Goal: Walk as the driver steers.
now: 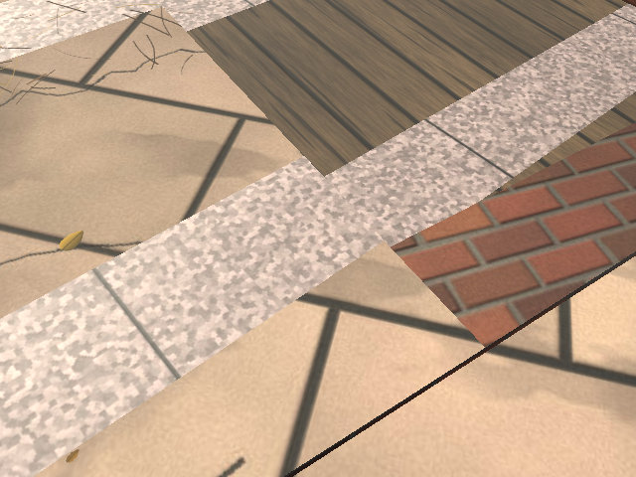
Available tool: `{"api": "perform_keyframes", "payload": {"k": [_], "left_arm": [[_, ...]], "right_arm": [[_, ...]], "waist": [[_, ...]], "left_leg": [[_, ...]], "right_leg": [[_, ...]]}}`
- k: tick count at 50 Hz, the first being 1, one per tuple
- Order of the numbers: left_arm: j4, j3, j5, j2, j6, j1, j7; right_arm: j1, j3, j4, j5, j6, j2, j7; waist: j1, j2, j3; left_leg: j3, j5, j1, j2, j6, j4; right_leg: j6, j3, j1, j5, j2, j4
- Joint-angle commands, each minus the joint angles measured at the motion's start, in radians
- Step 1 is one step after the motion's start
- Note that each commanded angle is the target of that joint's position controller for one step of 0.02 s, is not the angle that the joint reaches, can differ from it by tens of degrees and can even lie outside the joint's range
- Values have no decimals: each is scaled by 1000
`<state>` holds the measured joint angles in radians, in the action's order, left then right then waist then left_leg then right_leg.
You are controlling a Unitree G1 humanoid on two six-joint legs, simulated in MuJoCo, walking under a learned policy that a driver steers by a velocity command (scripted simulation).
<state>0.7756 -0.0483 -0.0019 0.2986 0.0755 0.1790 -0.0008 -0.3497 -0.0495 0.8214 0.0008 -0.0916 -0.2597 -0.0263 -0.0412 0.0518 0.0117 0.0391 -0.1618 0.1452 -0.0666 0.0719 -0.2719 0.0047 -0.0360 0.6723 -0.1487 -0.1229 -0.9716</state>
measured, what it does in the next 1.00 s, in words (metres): walks ahead: right foot, then left foot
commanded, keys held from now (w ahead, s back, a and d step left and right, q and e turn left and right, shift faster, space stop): w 0.28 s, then no key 0.72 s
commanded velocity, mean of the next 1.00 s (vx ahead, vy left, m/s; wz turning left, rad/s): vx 0.25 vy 0.00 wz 0.01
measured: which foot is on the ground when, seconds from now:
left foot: down 0.00-0.30, up 0.32-0.60, down 0.62-1.00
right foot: up 0.00-0.26, down 0.28-1.00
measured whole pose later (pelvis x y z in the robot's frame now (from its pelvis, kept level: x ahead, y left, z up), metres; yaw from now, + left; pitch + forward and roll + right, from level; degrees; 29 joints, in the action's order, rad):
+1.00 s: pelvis +0.30 -0.05 +0.00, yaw +0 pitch -1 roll +1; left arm 1.01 -0.02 0.01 0.24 0.00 0.16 0.00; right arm -0.09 -0.06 0.99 0.00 0.01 -0.20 0.05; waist 0.00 0.03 -0.04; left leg -0.02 -0.37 0.28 0.01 0.07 -0.48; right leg -0.02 0.04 0.14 -0.27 -0.01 -0.42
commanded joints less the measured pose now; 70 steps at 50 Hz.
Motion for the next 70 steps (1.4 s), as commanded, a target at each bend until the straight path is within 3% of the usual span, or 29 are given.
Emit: {"api": "perform_keyframes", "payload": {"k": [1, 6, 9, 11, 12, 13, 14, 15, 16, 17, 19, 21, 23, 26, 31, 33, 35, 37, 38, 40, 44, 49, 57, 70], "left_arm": [[-62, -3, 1, 22, 8, -26, 4], [-119, 5, -13, 16, 20, -195, 28], [-152, 3, -16, 30, 28, -241, 44], [-152, -3, -14, 48, 32, -210, 50], [-138, -13, -11, 66, 34, -146, 48], [-95, -35, -7, 104, 33, -9, 40], [-56, -57, 1, 171, 31, 177, 29], [-45, -78, 19, 264, 24, 247, 28], [-45, -54, 13, 178, 20, 261, 29], [-57, -37, 11, 139, 20, 178, 28], [-68, -19, 6, 80, 19, 40, 35], [-58, -12, 18, 55, 28, -7, 40], [-37, -11, 27, 58, 35, -23, 35], [-9, -11, 25, 71, 21, -36, 18], [50, -11, 18, 91, -10, 11, 6], [72, -9, 6, 88, -22, 42, 3], [103, -9, -11, 93, -31, 91, 0], [108, -3, 0, 77, -26, 80, 9], [115, 5, 0, 44, -28, 84, 14], [126, 13, 6, 23, -44, 25, 15], [163, 12, 13, 34, -69, 10, 9], [211, 13, 10, 34, -71, 4, -1], [269, 14, 10, 29, -72, -5, -8], [316, 14, 11, 23, -69, 18, -17]], "right_arm": [[40, -32, -53, 5, -14, -144, 14], [-47, -35, -1, 16, -1, -174, 22], [-68, -38, 25, 20, 12, -183, 27], [-59, -42, 33, 20, 21, -194, 31], [-38, -43, 32, 20, 26, -202, 32], [-30, -37, 29, 17, 30, -189, 33], [-27, -20, 6, 0, 29, -153, 36], [-152, 17, -5, -1, 9, -33, 29], [-139, 4, 22, 6, -10, -97, 25], [-57, -17, 2, 29, -15, -165, 22], [27, -18, -11, 12, -1, -144, 34], [-13, -17, 5, 5, 33, -103, 44], [-37, -12, 14, 2, 51, -68, 49], [22, -4, 5, -8, 60, -50, 54], [155, -9, -20, -4, 74, -73, 51], [199, -18, -22, -4, 74, -91, 52], [209, -26, -2, -10, 75, -94, 57], [180, -39, 20, -6, 88, -124, 66], [188, -42, 32, -1, 96, -124, 68], [212, -33, 51, -6, 107, -64, 65], [255, -36, 81, -7, 103, -69, 68], [266, -35, 141, -5, 95, -69, 78], [280, -31, 219, -5, 100, -53, 86], [255, -24, 296, -6, 92, -42, 91]], "waist": [[27, -102, -35], [-37, -103, -71], [-37, -116, -82], [-9, -132, -59], [33, -140, -21], [98, -125, 66], [167, -55, 212], [126, 203, 344], [147, 173, 389], [130, 100, 239], [63, -23, 98], [7, 19, 85], [-21, 33, 90], [-15, 48, 91], [41, 43, 71], [62, -2, 58], [67, -57, 70], [63, -90, 113], [67, -110, 138], [44, -113, 101], [44, -104, 28], [43, -75, 23], [44, -33, -14], [48, -26, -32]], "left_leg": [[-159, 243, 5, 257, 161, 143], [-140, 172, -76, 278, 138, 121], [-157, 205, -169, 319, 120, 67], [-159, 308, -203, 329, 100, 11], [-139, 459, -200, 311, 85, -65], [-99, 588, -165, 260, 62, -226], [-54, 435, 12, 207, 26, -497], [-17, -92, 437, 27, -58, -891], [-168, -424, 529, 21, -58, -1019], [-167, -383, 573, 68, -56, -1067], [-111, -278, 509, 145, -74, -958], [-102, -210, 364, 167, -87, -869], [-94, -146, 305, 159, -106, -783], [-80, -36, 260, 157, -114, -601], [-83, 16, 218, 146, -101, -382], [-62, 24, 170, 122, -87, -274], [-57, 177, 55, 101, -72, -150], [-102, 301, -95, 153, -33, -161], [-118, 273, -131, 165, -4, -183], [-121, 167, -68, 153, 1, -175], [-105, 138, -15, 134, -27, -180], [-93, 138, 0, 122, -38, -187], [-79, 60, 24, 107, -53, -166], [-72, 25, 63, 113, -69, -139]], "right_leg": [[4, -10, 25, 164, -11, 154], [-11, 20, -6, 239, 31, 361], [-42, 17, 3, 152, 45, 423], [-69, 36, -75, 81, 68, 454], [-88, 64, -182, 67, 98, 479], [-115, 88, -378, 86, 126, 498], [-173, -45, -685, 168, -3, 452], [-333, -491, -1059, 117, -253, 514], [-340, -651, -1058, 199, -286, 608], [-299, -478, -919, 343, -257, 601], [-257, -236, -654, 590, -166, 625], [-236, -133, -499, 664, -113, 680], [-248, -59, -442, 753, -92, 700], [-233, 12, -419, 738, -67, 705], [-223, -32, -470, 473, -95, 704], [-198, -51, -494, 348, -67, 674], [-145, -45, -493, 226, -15, 642], [-92, -17, -434, 150, 30, 617], [-64, 12, -414, 122, 57, 615], [-30, 44, -433, -11, 76, 619], [-24, 38, -423, -76, 77, 636], [-23, 28, -461, -8, 68, 631], [-34, -16, -447, -134, 48, 684], [-51, -66, -453, -227, 32, 742]]}}
Keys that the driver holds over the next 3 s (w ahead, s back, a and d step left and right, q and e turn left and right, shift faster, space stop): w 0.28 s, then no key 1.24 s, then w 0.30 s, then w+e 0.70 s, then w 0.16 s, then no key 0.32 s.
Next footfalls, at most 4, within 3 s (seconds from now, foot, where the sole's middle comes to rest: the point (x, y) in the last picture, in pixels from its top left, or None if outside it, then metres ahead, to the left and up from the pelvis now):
0.28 right None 0.32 -0.16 -0.78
0.62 left None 0.40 0.09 -0.77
1.82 left None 0.42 0.11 -0.76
2.38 right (395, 392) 0.68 -0.20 -0.75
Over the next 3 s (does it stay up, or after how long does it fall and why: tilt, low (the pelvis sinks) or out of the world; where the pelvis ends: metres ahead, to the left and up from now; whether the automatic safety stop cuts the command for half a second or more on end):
stays up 0.94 -0.18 0.02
